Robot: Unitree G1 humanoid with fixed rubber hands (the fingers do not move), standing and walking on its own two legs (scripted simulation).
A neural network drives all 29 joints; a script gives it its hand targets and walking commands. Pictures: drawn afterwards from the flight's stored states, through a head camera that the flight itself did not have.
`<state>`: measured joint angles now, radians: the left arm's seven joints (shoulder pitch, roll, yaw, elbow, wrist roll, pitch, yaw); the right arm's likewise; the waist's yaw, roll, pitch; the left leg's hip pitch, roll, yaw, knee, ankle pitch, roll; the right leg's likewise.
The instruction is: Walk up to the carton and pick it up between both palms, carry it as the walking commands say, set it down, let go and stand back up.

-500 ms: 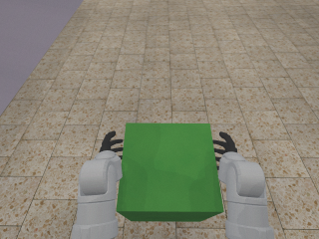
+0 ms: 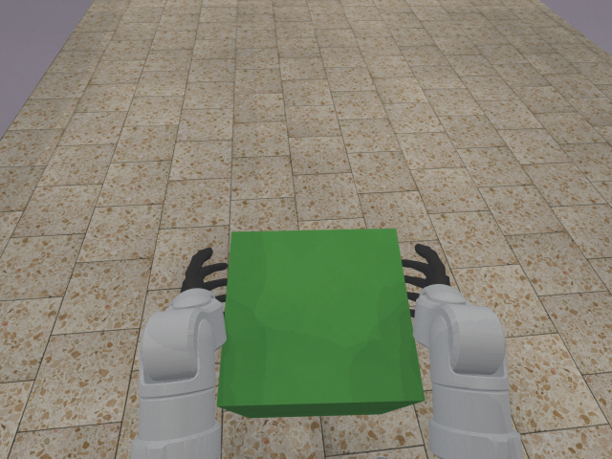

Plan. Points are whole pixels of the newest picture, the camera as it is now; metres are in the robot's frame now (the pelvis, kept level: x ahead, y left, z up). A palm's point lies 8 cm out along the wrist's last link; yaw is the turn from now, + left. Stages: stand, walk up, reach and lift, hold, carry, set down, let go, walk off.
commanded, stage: carry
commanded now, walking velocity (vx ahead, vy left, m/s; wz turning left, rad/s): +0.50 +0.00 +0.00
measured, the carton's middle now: (314, 333) +0.30 +0.00 -0.04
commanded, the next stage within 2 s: none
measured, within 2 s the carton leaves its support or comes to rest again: neither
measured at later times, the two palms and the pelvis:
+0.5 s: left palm (232, 123) +0.65 +0.15 +0.07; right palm (386, 121) +0.67 -0.14 +0.07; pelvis +0.36 -0.02 +0.00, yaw +4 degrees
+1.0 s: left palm (241, 31) +1.02 +0.17 +0.07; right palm (357, 31) +1.04 -0.12 +0.07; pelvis +0.73 +0.01 -0.02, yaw +3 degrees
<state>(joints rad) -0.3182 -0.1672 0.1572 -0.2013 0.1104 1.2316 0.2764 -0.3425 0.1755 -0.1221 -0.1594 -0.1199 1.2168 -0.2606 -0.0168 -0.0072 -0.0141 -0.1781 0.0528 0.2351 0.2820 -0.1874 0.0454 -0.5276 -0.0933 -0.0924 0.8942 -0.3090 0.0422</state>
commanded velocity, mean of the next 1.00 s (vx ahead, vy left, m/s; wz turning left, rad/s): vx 0.50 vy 0.00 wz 0.00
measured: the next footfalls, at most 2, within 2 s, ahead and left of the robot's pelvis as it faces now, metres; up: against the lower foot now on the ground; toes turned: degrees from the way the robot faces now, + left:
right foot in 0.20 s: +0.33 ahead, -0.13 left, +0.00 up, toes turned -8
left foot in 0.60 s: +0.60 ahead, +0.12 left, +0.00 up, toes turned +14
